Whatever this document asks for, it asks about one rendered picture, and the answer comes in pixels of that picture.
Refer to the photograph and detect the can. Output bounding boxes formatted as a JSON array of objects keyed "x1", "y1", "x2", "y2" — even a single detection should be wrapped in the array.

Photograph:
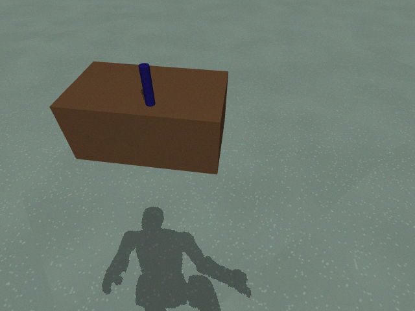
[{"x1": 139, "y1": 63, "x2": 155, "y2": 107}]

